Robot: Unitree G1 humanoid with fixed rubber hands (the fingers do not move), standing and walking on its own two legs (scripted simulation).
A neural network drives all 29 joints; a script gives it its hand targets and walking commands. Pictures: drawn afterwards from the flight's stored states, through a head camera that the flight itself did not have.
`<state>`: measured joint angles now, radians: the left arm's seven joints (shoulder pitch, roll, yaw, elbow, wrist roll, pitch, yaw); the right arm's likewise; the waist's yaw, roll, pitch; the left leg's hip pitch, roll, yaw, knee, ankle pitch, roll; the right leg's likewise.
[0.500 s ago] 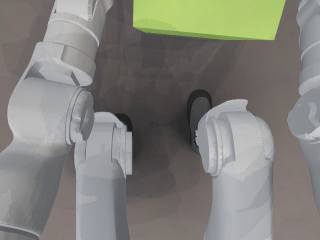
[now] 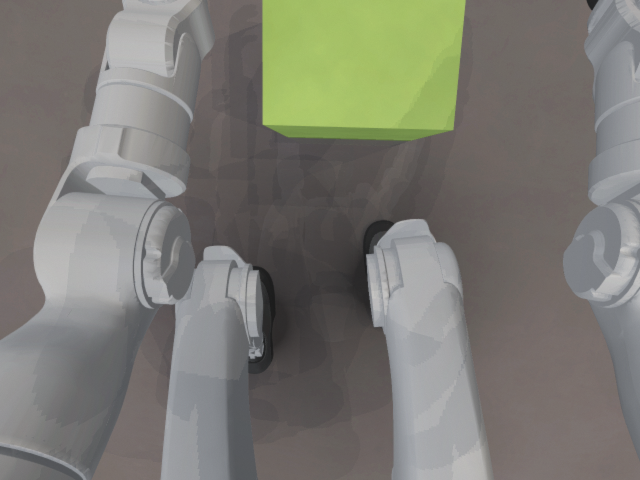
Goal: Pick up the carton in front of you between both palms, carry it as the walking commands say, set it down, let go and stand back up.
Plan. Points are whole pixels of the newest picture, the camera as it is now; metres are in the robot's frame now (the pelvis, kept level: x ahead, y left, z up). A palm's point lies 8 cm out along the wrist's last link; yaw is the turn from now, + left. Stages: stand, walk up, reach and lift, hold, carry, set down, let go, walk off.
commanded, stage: set down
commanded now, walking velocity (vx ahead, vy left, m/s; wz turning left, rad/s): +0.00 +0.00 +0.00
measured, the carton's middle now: (355, 59) +0.53 -0.12 -0.32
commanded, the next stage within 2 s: let go in 0.66 s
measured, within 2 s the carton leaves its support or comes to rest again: neither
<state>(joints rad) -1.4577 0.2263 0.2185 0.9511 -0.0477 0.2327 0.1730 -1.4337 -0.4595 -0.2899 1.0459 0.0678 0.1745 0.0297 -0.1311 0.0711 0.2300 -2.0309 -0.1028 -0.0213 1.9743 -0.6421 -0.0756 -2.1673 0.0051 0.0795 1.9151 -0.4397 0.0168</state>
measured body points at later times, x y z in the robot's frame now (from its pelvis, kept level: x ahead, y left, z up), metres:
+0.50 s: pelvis +0.02 -0.01 +0.12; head +0.35 -0.08 +0.43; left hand +0.60 +0.04 +0.02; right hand +0.52 -0.35 +0.02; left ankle +0.09 +0.13 -0.41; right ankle +0.13 -0.13 -0.41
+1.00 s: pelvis +0.06 -0.03 +0.25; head +0.34 -0.08 +0.60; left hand +0.51 +0.08 +0.13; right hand +0.45 -0.33 +0.12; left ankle +0.09 +0.13 -0.41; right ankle +0.13 -0.13 -0.41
